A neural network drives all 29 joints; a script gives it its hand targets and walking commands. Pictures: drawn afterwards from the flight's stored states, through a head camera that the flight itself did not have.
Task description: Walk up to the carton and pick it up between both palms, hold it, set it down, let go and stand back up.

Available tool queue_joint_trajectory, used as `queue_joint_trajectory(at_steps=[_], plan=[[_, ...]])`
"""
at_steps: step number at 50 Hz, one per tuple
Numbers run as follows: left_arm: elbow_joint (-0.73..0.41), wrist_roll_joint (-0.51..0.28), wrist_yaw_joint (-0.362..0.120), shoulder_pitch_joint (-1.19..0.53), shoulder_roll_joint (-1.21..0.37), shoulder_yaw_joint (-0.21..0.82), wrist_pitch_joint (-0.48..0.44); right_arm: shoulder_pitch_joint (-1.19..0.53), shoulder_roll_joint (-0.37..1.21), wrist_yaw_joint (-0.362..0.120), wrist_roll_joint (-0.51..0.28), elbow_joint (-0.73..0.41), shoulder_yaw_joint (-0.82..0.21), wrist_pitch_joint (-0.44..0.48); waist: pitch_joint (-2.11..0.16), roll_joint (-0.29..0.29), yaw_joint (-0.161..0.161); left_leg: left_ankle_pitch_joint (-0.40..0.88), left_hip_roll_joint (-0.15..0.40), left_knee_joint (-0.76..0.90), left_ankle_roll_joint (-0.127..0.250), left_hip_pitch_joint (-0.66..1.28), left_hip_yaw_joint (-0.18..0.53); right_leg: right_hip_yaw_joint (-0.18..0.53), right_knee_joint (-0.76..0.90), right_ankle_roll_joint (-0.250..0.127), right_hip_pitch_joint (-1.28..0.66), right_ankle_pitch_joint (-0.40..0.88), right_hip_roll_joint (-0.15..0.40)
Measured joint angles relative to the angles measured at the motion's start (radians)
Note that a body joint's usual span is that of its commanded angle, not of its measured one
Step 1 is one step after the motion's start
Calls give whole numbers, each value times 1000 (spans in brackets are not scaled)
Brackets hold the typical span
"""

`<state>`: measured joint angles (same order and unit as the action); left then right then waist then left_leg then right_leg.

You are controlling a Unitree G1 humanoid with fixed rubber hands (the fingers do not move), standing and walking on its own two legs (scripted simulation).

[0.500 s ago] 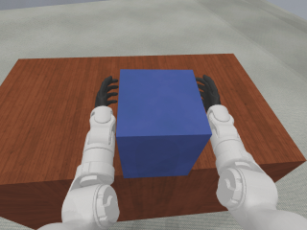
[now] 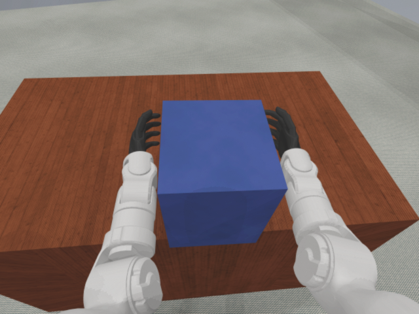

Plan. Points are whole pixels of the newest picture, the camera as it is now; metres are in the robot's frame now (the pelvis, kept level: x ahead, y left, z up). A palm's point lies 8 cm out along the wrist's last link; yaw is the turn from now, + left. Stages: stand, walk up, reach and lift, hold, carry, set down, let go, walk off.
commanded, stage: set down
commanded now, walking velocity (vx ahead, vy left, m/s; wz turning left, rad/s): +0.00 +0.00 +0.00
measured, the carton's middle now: (213, 177) +0.37 +0.01 +0.03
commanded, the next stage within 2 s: none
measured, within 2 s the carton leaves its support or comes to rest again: neither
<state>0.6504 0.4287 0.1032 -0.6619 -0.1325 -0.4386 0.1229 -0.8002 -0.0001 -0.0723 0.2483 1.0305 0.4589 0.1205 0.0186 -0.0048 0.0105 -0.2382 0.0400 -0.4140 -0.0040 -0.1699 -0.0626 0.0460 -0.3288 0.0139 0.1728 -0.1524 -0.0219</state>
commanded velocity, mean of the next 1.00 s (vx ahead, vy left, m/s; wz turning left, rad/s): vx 0.00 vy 0.00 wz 0.00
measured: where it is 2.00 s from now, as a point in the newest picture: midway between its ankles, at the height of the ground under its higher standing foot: outside the picture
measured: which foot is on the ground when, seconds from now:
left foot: down 0.00-1.00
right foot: down 0.00-1.00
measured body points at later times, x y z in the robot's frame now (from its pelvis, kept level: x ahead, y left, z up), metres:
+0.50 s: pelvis +0.00 +0.00 +0.00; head +0.02 +0.01 +0.45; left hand +0.40 +0.16 +0.09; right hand +0.43 -0.14 +0.09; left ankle -0.01 +0.11 -0.75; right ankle +0.02 -0.13 -0.75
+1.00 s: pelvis +0.01 -0.01 +0.00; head +0.04 -0.01 +0.45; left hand +0.41 +0.16 +0.08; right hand +0.46 -0.17 +0.10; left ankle -0.01 +0.11 -0.74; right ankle +0.02 -0.13 -0.75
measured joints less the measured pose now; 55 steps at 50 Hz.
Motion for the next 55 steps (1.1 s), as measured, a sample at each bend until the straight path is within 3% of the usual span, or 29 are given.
queue_joint_trajectory(at_steps=[11,15,22,26,45,55], plan=[[5,-2,0,2,0,-5,-7,0,2,-4,5,0,6,2,0,0,3,0,0,0,0,0,0,0,0,0,0,0,0],[10,-41,18,2,0,-5,-18,0,-6,-1,1,0,-15,2,1,0,3,0,0,0,0,0,0,0,0,0,0,0,0],[35,-214,103,0,17,83,-27,0,-96,30,-206,5,-231,-25,1,0,29,0,0,0,0,-10,0,0,0,-1,10,1,0],[67,-284,123,-13,42,146,-27,0,-130,60,-312,23,-312,-55,1,0,41,1,0,0,0,-35,0,0,0,-3,36,3,0],[77,-328,128,-19,55,178,-33,0,-193,101,-429,31,-431,11,-45,-3,61,5,3,0,-4,-107,0,0,0,-11,106,-4,-3],[22,-412,128,-19,120,203,112,-2,-359,92,-612,20,-516,-105,-78,-3,65,15,17,0,-8,-106,0,0,0,-19,109,15,-17]])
